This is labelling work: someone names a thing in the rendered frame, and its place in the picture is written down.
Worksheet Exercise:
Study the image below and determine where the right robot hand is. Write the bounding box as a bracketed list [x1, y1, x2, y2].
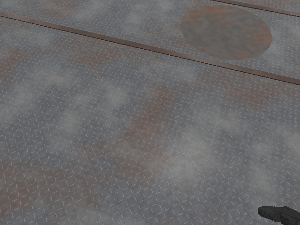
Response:
[258, 206, 300, 225]

